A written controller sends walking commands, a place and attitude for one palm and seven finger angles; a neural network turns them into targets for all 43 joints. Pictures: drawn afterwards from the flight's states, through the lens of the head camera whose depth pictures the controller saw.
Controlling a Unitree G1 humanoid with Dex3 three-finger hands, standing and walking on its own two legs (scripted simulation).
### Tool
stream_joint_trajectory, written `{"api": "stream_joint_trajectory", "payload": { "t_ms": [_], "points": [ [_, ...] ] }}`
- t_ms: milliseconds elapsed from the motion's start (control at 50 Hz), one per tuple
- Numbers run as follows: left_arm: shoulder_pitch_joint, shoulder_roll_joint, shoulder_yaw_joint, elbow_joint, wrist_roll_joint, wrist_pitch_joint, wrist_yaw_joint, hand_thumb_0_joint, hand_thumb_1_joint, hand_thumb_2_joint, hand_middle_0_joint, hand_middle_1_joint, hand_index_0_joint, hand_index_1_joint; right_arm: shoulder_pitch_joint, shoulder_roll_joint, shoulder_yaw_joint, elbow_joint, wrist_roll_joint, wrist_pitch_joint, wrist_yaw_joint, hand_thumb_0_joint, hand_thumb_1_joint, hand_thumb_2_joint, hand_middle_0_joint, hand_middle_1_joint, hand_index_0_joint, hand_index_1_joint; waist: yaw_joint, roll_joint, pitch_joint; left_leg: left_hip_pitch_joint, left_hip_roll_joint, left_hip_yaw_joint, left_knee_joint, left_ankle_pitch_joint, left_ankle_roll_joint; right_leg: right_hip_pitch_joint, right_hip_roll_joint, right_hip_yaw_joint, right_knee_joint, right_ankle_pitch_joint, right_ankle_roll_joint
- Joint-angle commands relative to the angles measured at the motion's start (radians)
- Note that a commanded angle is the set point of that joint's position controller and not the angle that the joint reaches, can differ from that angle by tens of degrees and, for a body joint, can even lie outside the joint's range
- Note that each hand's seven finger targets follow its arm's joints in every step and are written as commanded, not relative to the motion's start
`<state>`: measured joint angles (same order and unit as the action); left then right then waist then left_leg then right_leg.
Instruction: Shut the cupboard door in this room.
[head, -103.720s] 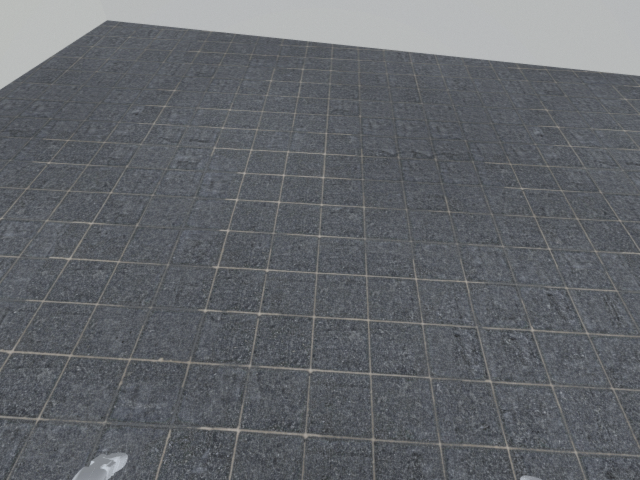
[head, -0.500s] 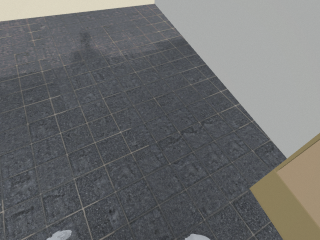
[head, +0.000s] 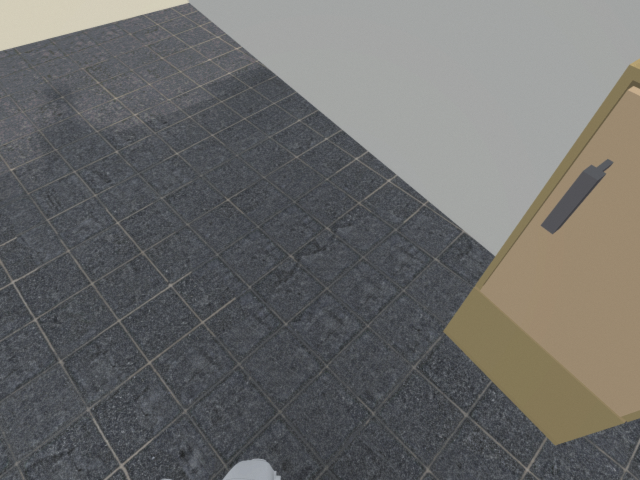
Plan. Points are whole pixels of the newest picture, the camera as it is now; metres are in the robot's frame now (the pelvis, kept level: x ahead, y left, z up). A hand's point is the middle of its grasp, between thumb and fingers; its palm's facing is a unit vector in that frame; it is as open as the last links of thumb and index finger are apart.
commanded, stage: turn to face it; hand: left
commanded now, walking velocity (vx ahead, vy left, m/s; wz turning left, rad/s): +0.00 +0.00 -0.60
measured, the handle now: (577, 196) +0.58 -0.40 +0.00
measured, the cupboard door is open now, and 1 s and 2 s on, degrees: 0 0 0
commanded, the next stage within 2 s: take the last steps up to it in 1.26 s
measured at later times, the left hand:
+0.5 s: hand (208, 441) +0.18 +0.18 -0.16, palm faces -0.31 -0.91 -0.28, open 7.4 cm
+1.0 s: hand (236, 421) +0.21 +0.15 -0.18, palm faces -0.53 -0.83 -0.21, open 7.4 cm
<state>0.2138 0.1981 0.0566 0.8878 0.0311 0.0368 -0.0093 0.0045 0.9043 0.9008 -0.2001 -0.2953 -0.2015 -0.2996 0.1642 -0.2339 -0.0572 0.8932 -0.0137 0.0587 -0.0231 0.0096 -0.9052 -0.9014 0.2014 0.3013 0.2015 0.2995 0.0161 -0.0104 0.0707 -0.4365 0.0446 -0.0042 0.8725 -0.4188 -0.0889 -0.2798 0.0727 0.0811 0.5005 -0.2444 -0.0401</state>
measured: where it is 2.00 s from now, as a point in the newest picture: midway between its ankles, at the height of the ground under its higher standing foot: outside the picture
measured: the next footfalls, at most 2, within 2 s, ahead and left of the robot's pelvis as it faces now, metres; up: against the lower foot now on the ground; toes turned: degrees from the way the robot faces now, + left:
left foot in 0.08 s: +0.05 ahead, +0.14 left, +0.00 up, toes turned -2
right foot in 0.50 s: -0.01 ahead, -0.12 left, +0.00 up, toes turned -24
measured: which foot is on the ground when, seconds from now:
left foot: up 0.00-0.06, down 0.08-0.50, up 0.52-0.88, down 0.90-1.00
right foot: down 0.00-0.08, up 0.10-0.48, down 0.50-0.90, up 0.92-1.00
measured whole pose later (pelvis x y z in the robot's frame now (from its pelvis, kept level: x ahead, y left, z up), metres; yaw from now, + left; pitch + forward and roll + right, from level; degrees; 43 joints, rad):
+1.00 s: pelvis +0.03 +0.01 +0.00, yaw -36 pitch +1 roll -1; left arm 0.19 0.27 0.09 0.91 0.03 0.08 -0.03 0.01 0.91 0.90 -0.20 -0.29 -0.20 -0.30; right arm 0.18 -0.19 -0.01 0.85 -0.03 0.02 -0.03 0.01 -0.90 -0.90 0.20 0.30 0.20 0.30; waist 0.02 -0.05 0.06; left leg -0.30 0.07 0.10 0.57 -0.29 0.01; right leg -0.46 0.05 0.05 1.03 -0.49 0.02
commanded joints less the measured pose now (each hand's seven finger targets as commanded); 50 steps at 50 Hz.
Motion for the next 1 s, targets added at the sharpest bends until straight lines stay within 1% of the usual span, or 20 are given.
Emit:
{"api": "stream_joint_trajectory", "payload": {
  "t_ms": [0, 20, 60, 80, 100, 200, 360, 440, 460, 480, 500, 520, 540, 620, 760, 820, 840, 880, 900, 980],
  "points": [
    [-0.028, 0.225, 0.068, -0.076, -0.007, -0.006, 0.020, 0.000, 0.900, 0.900, -0.200, -0.300, -0.200, -0.300, 0.052, -0.077, -0.012, -0.072, 0.013, -0.044, -0.014, 0.000, -0.900, -0.900, 0.200, 0.300, 0.200, 0.300, -0.028, -0.111, -0.132, 0.137, -0.022, -0.001, -0.293, 0.082, 0.022, 0.047, -0.259, 0.326, -0.053, 0.388, -0.122],
    [-0.057, 0.212, 0.064, -0.079, -0.014, -0.003, 0.018, 0.000, 0.900, 0.900, -0.200, -0.300, -0.200, -0.300, 0.101, -0.086, -0.013, -0.055, 0.013, -0.051, -0.016, 0.000, -0.900, -0.900, 0.200, 0.300, 0.200, 0.300, -0.057, -0.096, -0.144, 0.262, -0.014, 0.007, -0.426, 0.190, 0.026, -0.029, -0.212, 0.285, -0.013, 0.316, -0.074],
    [-0.017, 0.117, 0.042, -0.102, -0.029, -0.001, 0.001, 0.000, 0.900, 0.900, -0.200, -0.300, -0.200, -0.300, 0.120, -0.237, -0.037, -0.068, -0.003, -0.064, -0.021, 0.000, -0.900, -0.900, 0.200, 0.300, 0.200, 0.300, -0.050, 0.330, -0.174, 0.452, 0.359, -0.342, -0.601, 0.347, 0.161, -0.298, 0.012, 0.031, 0.323, -0.292, 0.046],
    [-0.049, 0.147, 0.047, -0.107, -0.017, 0.004, -0.001, 0.000, 0.900, 0.900, -0.200, -0.300, -0.200, -0.300, 0.124, -0.244, -0.034, -0.079, -0.014, -0.057, -0.026, 0.000, -0.900, -0.900, 0.200, 0.300, 0.200, 0.300, -0.066, 0.277, -0.132, 0.357, 0.441, -0.357, -0.592, 0.415, 0.247, -0.292, -0.029, -0.013, 0.514, -0.379, 0.060],
    [-0.042, 0.158, 0.056, -0.102, -0.008, 0.007, -0.009, 0.000, 0.900, 0.900, -0.200, -0.300, -0.200, -0.300, 0.088, -0.205, -0.023, -0.092, -0.019, -0.058, -0.028, 0.000, -0.900, -0.900, 0.200, 0.300, 0.200, 0.300, -0.041, 0.190, -0.113, 0.302, 0.403, -0.282, -0.586, 0.464, 0.257, -0.278, -0.055, -0.007, 0.609, -0.324, 0.069],
    [-0.033, 0.128, 0.055, -0.073, -0.010, 0.026, -0.031, 0.000, 0.900, 0.900, -0.200, -0.300, -0.200, -0.300, 0.033, -0.159, -0.011, -0.100, -0.018, -0.062, -0.030, 0.000, -0.900, -0.900, 0.200, 0.300, 0.200, 0.300, -0.013, 0.175, -0.101, 0.355, 0.272, -0.025, -0.515, 0.611, 0.212, -0.300, -0.086, -0.070, 0.655, -0.199, 0.105],
    [-0.113, 0.104, 0.038, -0.102, -0.009, 0.018, -0.036, 0.000, 0.900, 0.900, -0.200, -0.300, -0.200, -0.300, 0.103, -0.187, -0.036, -0.051, -0.017, -0.054, -0.011, 0.000, -0.900, -0.900, 0.200, 0.300, 0.200, 0.300, -0.060, 0.239, -0.098, 0.357, 0.303, 0.076, -0.455, 0.626, 0.208, -0.154, -0.086, -0.171, 0.308, -0.189, 0.086],
    [0.016, 0.146, 0.048, -0.064, -0.009, 0.002, -0.030, 0.000, 0.900, 0.900, -0.200, -0.300, -0.200, -0.300, 0.044, -0.204, -0.046, -0.056, -0.008, -0.049, -0.001, 0.000, -0.900, -0.900, 0.200, 0.300, 0.200, 0.300, 0.021, 0.162, -0.143, 0.232, 0.271, 0.158, -0.258, 0.480, 0.118, 0.119, -0.080, -0.178, -0.026, 0.068, 0.044],
    [0.088, 0.241, 0.062, -0.044, -0.001, -0.014, -0.018, 0.000, 0.900, 0.900, -0.200, -0.300, -0.200, -0.300, 0.053, -0.154, -0.036, -0.071, 0.003, -0.047, 0.008, 0.000, -0.900, -0.900, 0.200, 0.300, 0.200, 0.300, 0.054, -0.061, -0.184, 0.070, 0.189, 0.211, -0.062, 0.275, 0.057, 0.294, -0.236, 0.019, -0.125, 0.231, -0.014],
    [0.136, 0.331, 0.080, -0.027, -0.003, -0.021, -0.001, 0.000, 0.900, 0.900, -0.200, -0.300, -0.200, -0.300, -0.020, -0.084, -0.013, -0.128, 0.001, -0.043, 0.009, 0.000, -0.900, -0.900, 0.200, 0.300, 0.200, 0.300, 0.086, -0.315, -0.140, -0.175, 0.039, 0.189, 0.166, -0.240, 0.012, 0.319, -0.446, 0.334, -0.140, 0.603, -0.123],
    [0.152, 0.335, 0.077, -0.025, -0.015, -0.018, 0.011, 0.000, 0.900, 0.900, -0.200, -0.300, -0.200, -0.300, -0.025, -0.116, -0.011, -0.127, 0.003, -0.026, -0.002, 0.000, -0.900, -0.900, 0.200, 0.300, 0.200, 0.300, 0.083, -0.251, -0.148, -0.185, 0.055, 0.043, 0.291, -0.230, 0.021, 0.253, -0.487, 0.340, -0.157, 0.554, -0.191],
    [0.087, 0.296, 0.072, -0.041, -0.013, -0.017, 0.019, 0.000, 0.900, 0.900, -0.200, -0.300, -0.200, -0.300, -0.032, -0.109, -0.014, -0.117, 0.004, -0.022, -0.003, 0.000, -0.900, -0.900, 0.200, 0.300, 0.200, 0.300, 0.053, -0.197, -0.095, -0.229, 0.073, -0.001, 0.330, -0.148, 0.023, 0.221, -0.434, 0.287, -0.175, 0.428, -0.187],
    [0.024, 0.274, 0.070, -0.058, -0.011, -0.016, 0.024, 0.000, 0.900, 0.900, -0.200, -0.300, -0.200, -0.300, -0.023, -0.108, -0.015, -0.108, 0.001, -0.024, -0.005, 0.000, -0.900, -0.900, 0.200, 0.300, 0.200, 0.300, 0.028, -0.254, -0.088, -0.257, 0.077, -0.006, 0.338, -0.101, 0.015, 0.216, -0.393, 0.290, -0.177, 0.372, -0.168],
    [-0.037, 0.222, 0.049, -0.080, -0.013, -0.025, 0.022, 0.000, 0.900, 0.900, -0.200, -0.300, -0.200, -0.300, 0.017, -0.107, -0.014, -0.071, -0.003, -0.024, 0.006, 0.000, -0.900, -0.900, 0.200, 0.300, 0.200, 0.300, -0.013, -0.134, -0.129, -0.129, 0.060, 0.016, 0.235, 0.028, -0.007, 0.154, -0.294, 0.138, -0.118, 0.486, -0.134],
    [-0.016, 0.249, 0.063, -0.063, -0.002, -0.016, 0.017, 0.000, 0.900, 0.900, -0.200, -0.300, -0.200, -0.300, -0.002, -0.083, -0.010, -0.095, 0.007, -0.035, 0.001, 0.000, -0.900, -0.900, 0.200, 0.300, 0.200, 0.300, 0.003, -0.127, -0.125, -0.012, -0.002, 0.035, -0.086, -0.002, 0.000, 0.119, -0.290, 0.253, -0.091, 0.428, -0.156],
    [-0.077, 0.240, 0.064, -0.074, -0.011, -0.007, 0.016, 0.000, 0.900, 0.900, -0.200, -0.300, -0.200, -0.300, 0.097, -0.088, -0.010, -0.069, 0.010, -0.046, -0.007, 0.000, -0.900, -0.900, 0.200, 0.300, 0.200, 0.300, -0.053, -0.139, -0.131, 0.172, -0.018, 0.038, -0.330, 0.153, 0.010, 0.013, -0.242, 0.256, -0.027, 0.359, -0.094],
    [-0.083, 0.206, 0.057, -0.080, -0.018, -0.003, 0.014, 0.000, 0.900, 0.900, -0.200, -0.300, -0.200, -0.300, 0.129, -0.119, -0.014, -0.056, 0.008, -0.057, -0.011, 0.000, -0.900, -0.900, 0.200, 0.300, 0.200, 0.300, -0.066, -0.066, -0.142, 0.307, 0.021, 0.014, -0.469, 0.233, 0.020, -0.076, -0.179, 0.213, 0.035, 0.265, -0.044],
    [-0.041, 0.129, 0.040, -0.105, -0.026, 0.003, 0.002, 0.000, 0.900, 0.900, -0.200, -0.300, -0.200, -0.300, 0.159, -0.260, -0.036, -0.069, -0.013, -0.062, -0.018, 0.000, -0.900, -0.900, 0.200, 0.300, 0.200, 0.300, -0.063, 0.353, -0.143, 0.376, 0.412, -0.350, -0.605, 0.373, 0.193, -0.288, 0.000, -0.036, 0.438, -0.378, 0.057],
    [-0.052, 0.157, 0.047, -0.104, -0.016, 0.007, -0.002, 0.000, 0.900, 0.900, -0.200, -0.300, -0.200, -0.300, 0.137, -0.249, -0.028, -0.084, -0.020, -0.055, -0.018, 0.000, -0.900, -0.900, 0.200, 0.300, 0.200, 0.300, -0.063, 0.245, -0.113, 0.269, 0.434, -0.326, -0.603, 0.336, 0.247, -0.250, -0.049, -0.005, 0.592, -0.372, 0.052],
    [-0.034, 0.144, 0.058, -0.068, -0.007, 0.019, -0.027, 0.000, 0.900, 0.900, -0.200, -0.300, -0.200, -0.300, 0.020, -0.166, -0.006, -0.107, -0.023, -0.063, -0.024, 0.000, -0.900, -0.900, 0.200, 0.300, 0.200, 0.300, -0.009, 0.194, -0.067, 0.244, 0.292, -0.081, -0.565, 0.436, 0.210, -0.278, -0.091, -0.047, 0.669, -0.222, 0.085]
  ]
}}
